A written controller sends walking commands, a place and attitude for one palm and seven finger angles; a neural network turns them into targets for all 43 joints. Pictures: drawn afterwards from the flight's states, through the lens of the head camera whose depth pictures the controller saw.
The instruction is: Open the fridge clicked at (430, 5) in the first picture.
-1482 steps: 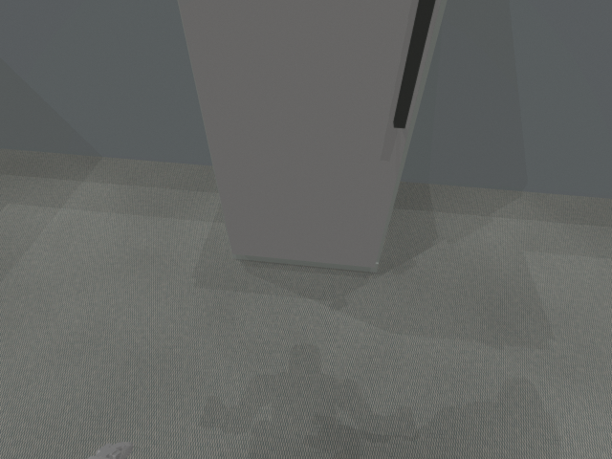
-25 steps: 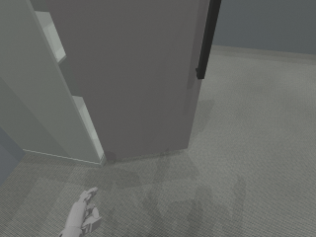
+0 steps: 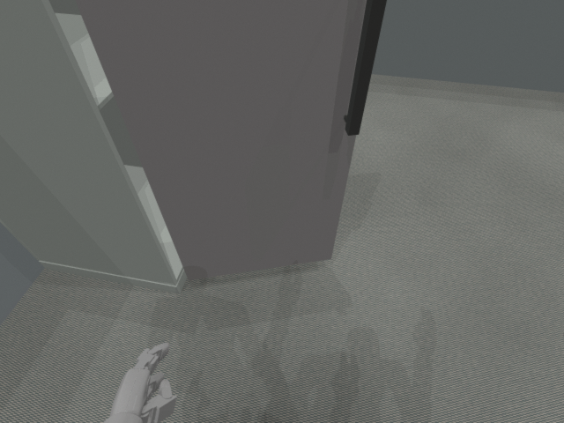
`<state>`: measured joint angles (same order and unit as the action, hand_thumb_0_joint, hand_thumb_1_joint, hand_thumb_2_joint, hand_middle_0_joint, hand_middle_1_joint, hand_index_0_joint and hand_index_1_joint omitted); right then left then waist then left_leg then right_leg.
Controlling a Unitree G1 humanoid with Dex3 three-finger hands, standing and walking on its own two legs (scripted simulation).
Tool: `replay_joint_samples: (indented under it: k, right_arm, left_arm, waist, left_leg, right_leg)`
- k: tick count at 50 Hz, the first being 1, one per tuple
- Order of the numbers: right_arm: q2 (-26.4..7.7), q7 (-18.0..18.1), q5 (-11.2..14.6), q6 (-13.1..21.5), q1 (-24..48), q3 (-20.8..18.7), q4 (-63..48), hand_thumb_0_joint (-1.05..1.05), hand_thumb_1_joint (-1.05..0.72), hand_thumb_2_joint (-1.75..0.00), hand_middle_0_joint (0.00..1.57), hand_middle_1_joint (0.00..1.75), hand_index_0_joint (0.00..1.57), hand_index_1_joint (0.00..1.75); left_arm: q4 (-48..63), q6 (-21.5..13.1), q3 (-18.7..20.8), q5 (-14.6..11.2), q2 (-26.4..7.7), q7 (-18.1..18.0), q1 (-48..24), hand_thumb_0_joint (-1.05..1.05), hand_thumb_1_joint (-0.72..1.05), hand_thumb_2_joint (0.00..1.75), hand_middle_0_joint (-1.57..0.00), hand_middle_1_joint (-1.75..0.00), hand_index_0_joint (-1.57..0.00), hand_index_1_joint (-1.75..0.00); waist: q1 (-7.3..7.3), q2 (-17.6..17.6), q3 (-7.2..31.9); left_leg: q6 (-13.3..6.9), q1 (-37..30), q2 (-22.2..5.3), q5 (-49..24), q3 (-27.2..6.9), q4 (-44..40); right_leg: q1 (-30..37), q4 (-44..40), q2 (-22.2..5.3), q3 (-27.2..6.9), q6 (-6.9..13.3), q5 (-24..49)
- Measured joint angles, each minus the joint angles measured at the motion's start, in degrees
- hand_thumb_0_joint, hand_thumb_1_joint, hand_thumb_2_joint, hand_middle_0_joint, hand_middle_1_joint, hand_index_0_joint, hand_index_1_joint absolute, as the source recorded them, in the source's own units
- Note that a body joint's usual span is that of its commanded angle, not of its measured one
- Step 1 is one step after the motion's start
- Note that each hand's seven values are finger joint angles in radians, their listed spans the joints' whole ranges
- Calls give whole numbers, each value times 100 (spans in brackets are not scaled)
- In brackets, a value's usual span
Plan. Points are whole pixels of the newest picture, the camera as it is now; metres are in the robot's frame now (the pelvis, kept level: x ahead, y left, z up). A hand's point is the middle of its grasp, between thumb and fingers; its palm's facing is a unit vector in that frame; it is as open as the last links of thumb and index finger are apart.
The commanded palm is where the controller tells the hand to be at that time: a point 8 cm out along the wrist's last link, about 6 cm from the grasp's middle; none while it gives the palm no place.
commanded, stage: let the arm hang, fingers relaxed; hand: right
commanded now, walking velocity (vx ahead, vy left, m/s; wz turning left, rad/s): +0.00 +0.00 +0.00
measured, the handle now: (364, 41) +0.78 -0.13 +0.18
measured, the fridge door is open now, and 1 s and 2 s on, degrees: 69 69 69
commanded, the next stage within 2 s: look to check the result in 1.20 s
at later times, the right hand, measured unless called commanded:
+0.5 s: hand out of the picture +0.04 -0.15 -0.18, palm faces -0.01 +0.98 -0.19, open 6.9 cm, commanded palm none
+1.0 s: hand out of the picture +0.06 -0.15 -0.17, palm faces -0.03 +0.97 -0.22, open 7.3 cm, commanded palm none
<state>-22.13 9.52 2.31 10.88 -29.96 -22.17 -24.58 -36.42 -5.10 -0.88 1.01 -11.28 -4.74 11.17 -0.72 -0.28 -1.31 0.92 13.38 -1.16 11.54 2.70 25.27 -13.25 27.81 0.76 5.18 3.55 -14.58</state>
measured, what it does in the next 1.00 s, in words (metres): stands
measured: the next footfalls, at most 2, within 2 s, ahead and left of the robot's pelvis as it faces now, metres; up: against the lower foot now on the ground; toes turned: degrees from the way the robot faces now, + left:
none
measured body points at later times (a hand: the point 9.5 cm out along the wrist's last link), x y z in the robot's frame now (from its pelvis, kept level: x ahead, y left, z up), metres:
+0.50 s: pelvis -0.01 +0.03 +0.00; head +0.03 +0.01 +0.44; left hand +0.02 +0.28 -0.14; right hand +0.04 -0.21 -0.16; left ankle +0.02 +0.13 -0.74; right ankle +0.01 -0.07 -0.74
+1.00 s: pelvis +0.01 +0.03 +0.00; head +0.02 +0.04 +0.45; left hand +0.00 +0.25 -0.16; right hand +0.06 -0.20 -0.15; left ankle +0.02 +0.13 -0.74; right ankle +0.01 -0.07 -0.74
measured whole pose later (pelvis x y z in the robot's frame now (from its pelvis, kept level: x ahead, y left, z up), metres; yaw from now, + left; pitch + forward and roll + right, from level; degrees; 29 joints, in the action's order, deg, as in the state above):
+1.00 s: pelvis +0.01 +0.03 +0.00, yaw +1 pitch -1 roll +0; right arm -9.6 2.2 -1.0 0.5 -11.0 0.0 63.2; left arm -64.2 0.7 0.1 1.7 -8.2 -1.6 15.0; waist 1.1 -0.7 -1.6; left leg -1.5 11.7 0.5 11.6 2.3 23.8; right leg -9.8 23.5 -0.7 5.7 1.2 -13.1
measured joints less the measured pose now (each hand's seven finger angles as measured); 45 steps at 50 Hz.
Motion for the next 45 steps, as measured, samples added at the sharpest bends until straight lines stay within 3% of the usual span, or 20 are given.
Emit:
replay_joint_samples:
  k: [5, 6, 7, 9, 13, 18, 20, 23, 35, 45]
  right_arm:
    - [38, 1, -10, -39, 51, 59, -23, 1, -89, -90, 21, 30, 21, 31]
    - [-8, -72, -115, 65, 192, 178, 260, 1, -89, -90, 21, 30, 20, 30]
    - [-68, -214, -196, 25, 457, 407, 786, 1, -89, -90, 20, 30, 20, 30]
    - [-29, -469, -268, -412, 986, 916, 2124, 0, -90, -90, 20, 30, 20, 30]
    - [435, -710, -334, -1228, 1505, 1679, 4762, 0, -91, -90, 19, 30, 19, 30]
    - [1123, -853, -376, -1470, 1514, 2349, 6685, 1, -91, -90, 19, 30, 19, 30]
    - [1263, -757, -299, -1378, 1510, 2250, 7055, -1, -96, -90, 20, 30, 20, 30]
    - [1088, -775, -329, -1269, 1623, 2193, 7432, -3, -101, -90, 21, 30, 21, 30]
    - [986, -808, -332, -1179, 1595, 2226, 8537, 0, -93, -90, 20, 30, 20, 30]
    - [1201, -770, -326, -1067, 1835, 2246, 8746, 0, -91, -90, 20, 30, 19, 30]
  left_arm:
    - [-14, -10, -6, 14, 8, -2, -32, 2, 91, 90, -21, -30, -20, -30]
    - [-143, -137, 38, 3, -42, 112, -60, 2, 91, 90, -21, -30, -20, -30]
    - [-291, -144, 77, -26, -143, 256, -112, 2, 91, 90, -21, -30, -20, -30]
    - [-540, 66, 116, -45, -357, 451, -268, 1, 91, 90, -21, -30, -20, -30]
    - [-759, 401, 103, 19, -459, 538, -434, 1, 91, 90, -21, -30, -20, -30]
    - [-1074, 609, 16, 89, -242, 514, -142, 1, 91, 90, -20, -30, -20, -30]
    - [-1291, 666, 8, 102, -128, 494, 34, 1, 91, 90, -20, -30, -20, -30]
    - [-1666, 729, 20, 122, -25, 460, 266, 1, 91, 90, -20, -30, -20, -30]
    - [-2422, 719, 156, 80, 43, 356, 577, 1, 91, 90, -20, -30, -20, -29]
    - [-2682, 599, 79, 73, 304, 335, 418, 1, 91, 90, -20, -30, -20, -29]
  waist:
    - [-18, 24, -31]
    - [-17, -16, 15]
    - [-41, -76, 74]
    - [-54, -229, 186]
    - [132, -292, 207]
    - [255, 94, -96]
    - [236, 285, -225]
    - [155, 389, -370]
    - [204, -46, -244]
    - [190, -87, -82]
  left_leg:
    - [-21, -4, 10, 9, 20, 11]
    - [-29, 82, 1, 26, 63, 95]
    - [-26, 191, -30, 84, 101, 230]
    - [-6, 413, -90, 233, 110, 542]
    - [23, 732, -182, 491, -44, 1108]
    - [-92, 639, -124, 493, -66, 1085]
    - [-145, 579, -79, 423, 1, 951]
    - [-216, 468, 14, 260, 114, 653]
    - [-257, 81, 169, -17, 61, 11]
    - [-246, -84, 171, -27, -28, -126]
  right_leg:
    - [2, 4, -11, -21, -23, 3]
    - [-103, 91, -9, -57, -24, -12]
    - [-229, 223, 12, -92, -16, -48]
    - [-428, 469, 54, -101, 12, -142]
    - [-556, 719, 124, 43, 49, -281]
    - [-394, 579, 75, 64, -56, -211]
    - [-369, 480, 33, 2, -106, -138]
    - [-350, 326, -51, -104, -173, -17]
    - [-15, -115, -170, -51, -229, 117]
    - [235, -372, -155, 35, -235, 162]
